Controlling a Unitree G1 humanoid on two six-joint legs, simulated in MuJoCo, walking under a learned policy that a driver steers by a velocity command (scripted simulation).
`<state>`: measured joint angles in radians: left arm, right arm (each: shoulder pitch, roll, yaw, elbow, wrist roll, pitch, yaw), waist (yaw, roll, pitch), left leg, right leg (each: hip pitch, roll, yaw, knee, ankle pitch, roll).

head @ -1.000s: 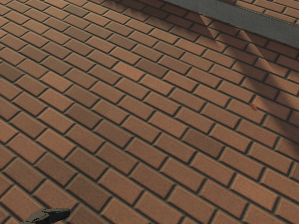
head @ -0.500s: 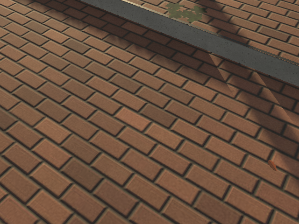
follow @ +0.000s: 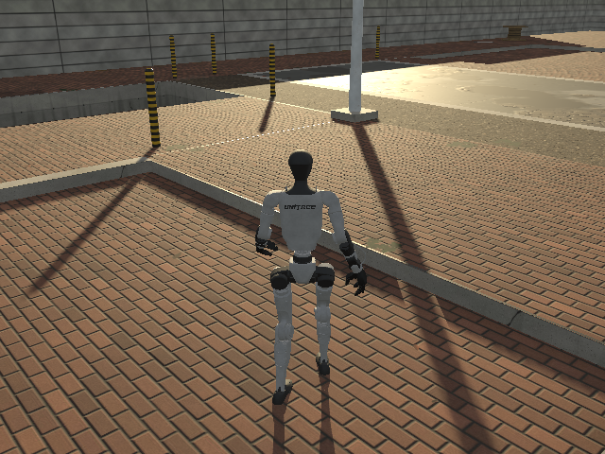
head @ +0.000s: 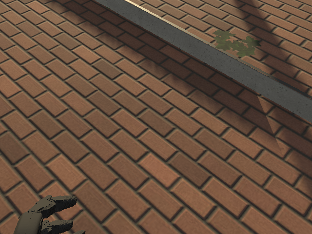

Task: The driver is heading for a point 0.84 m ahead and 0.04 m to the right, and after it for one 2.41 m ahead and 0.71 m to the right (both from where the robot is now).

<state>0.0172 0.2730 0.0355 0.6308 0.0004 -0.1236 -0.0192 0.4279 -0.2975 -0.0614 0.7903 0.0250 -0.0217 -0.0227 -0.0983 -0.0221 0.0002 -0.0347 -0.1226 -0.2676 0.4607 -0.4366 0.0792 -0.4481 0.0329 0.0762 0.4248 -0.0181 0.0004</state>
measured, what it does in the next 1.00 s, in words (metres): walks ahead: left foot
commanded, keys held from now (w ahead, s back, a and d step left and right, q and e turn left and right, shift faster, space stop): w+q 0.14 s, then w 0.26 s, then w+e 0.60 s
